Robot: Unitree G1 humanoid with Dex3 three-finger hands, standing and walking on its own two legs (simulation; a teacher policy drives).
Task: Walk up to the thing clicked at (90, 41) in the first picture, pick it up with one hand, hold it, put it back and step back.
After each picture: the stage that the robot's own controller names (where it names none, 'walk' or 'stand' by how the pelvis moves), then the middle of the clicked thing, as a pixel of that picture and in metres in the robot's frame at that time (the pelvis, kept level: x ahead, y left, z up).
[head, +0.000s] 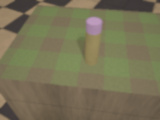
stand; (92, 43) +0.62 -0.03 -0.01
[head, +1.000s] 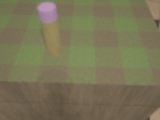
walk; (51, 32) +0.59 +0.17 +0.02
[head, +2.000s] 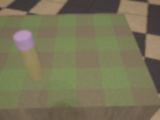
stand; (30, 57) +0.53 +0.25 -0.01
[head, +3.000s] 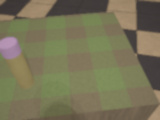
walk; (18, 65) +0.47 +0.28 +0.00
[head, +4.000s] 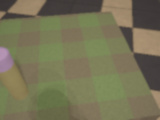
stand; (11, 77) +0.40 +0.29 -0.01
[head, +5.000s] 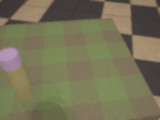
stand; (18, 76) +0.42 +0.28 -0.01
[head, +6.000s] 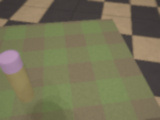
stand; (18, 79) +0.41 +0.27 -0.01
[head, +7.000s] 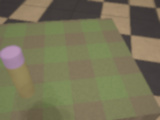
stand; (20, 75) +0.43 +0.27 -0.01
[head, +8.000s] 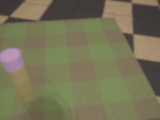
rise first; (20, 77) +0.41 +0.26 -0.01
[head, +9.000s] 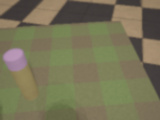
rise first; (23, 77) +0.42 +0.28 -0.01
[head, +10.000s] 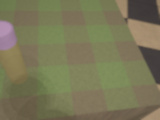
go down; (11, 57) +0.44 +0.25 +0.03
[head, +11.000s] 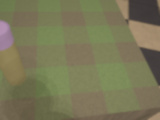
go down; (8, 58) +0.43 +0.25 +0.05
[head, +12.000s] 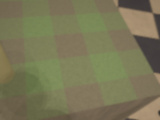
close in; out of the picture +0.42 +0.27 +0.07
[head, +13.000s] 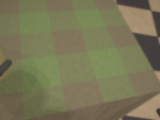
close; out of the picture +0.43 +0.27 +0.08
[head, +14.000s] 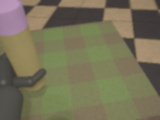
lift; (22, 52) +0.33 +0.17 +0.24
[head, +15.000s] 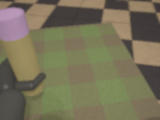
hold; (23, 57) +0.34 +0.18 +0.20
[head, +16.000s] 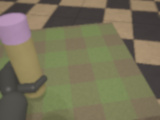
hold; (25, 61) +0.34 +0.18 +0.19
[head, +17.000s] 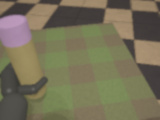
hold; (25, 62) +0.34 +0.18 +0.18
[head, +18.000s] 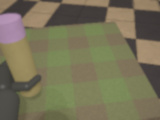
crouch; (20, 60) +0.35 +0.20 +0.17
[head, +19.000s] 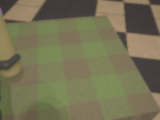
lower; out of the picture +0.42 +0.26 +0.18
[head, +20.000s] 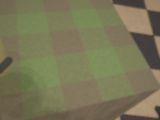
lower; out of the picture +0.45 +0.25 +0.09
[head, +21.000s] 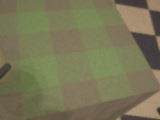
lower; out of the picture +0.43 +0.26 +0.08
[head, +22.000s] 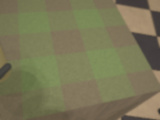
lower; out of the picture +0.43 +0.26 +0.08
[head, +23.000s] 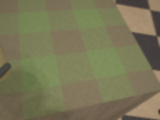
lower; out of the picture +0.43 +0.26 +0.09
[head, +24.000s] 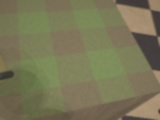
open; out of the picture +0.42 +0.27 +0.08
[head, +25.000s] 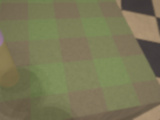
sink last; out of the picture +0.40 +0.26 +0.06
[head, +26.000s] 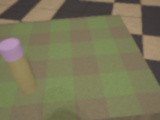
stand; (20, 69) +0.43 +0.28 +0.04
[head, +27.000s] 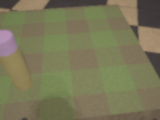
stand; (14, 64) +0.42 +0.27 +0.06
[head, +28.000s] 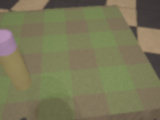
stand; (13, 64) +0.42 +0.27 +0.06
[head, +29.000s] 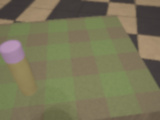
stand; (21, 71) +0.43 +0.26 +0.03
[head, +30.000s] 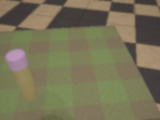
stand; (23, 77) +0.44 +0.27 -0.01
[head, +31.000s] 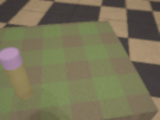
stand; (18, 76) +0.44 +0.27 -0.01
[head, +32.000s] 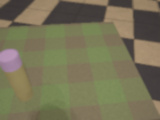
stand; (18, 78) +0.42 +0.28 -0.01
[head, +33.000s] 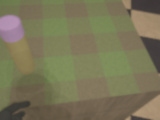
walk; (19, 49) +0.47 +0.24 +0.01
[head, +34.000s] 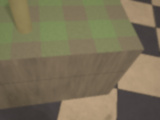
walk; (19, 7) +0.66 +0.30 +0.01
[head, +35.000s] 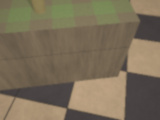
walk; out of the picture +0.89 +0.30 +0.01
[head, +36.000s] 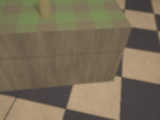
stand; out of the picture +1.01 +0.28 +0.00
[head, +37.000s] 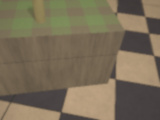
walk; (38, 4) +0.99 +0.30 -0.01
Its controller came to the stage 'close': yes
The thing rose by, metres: 0.22
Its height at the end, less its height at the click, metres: +0.00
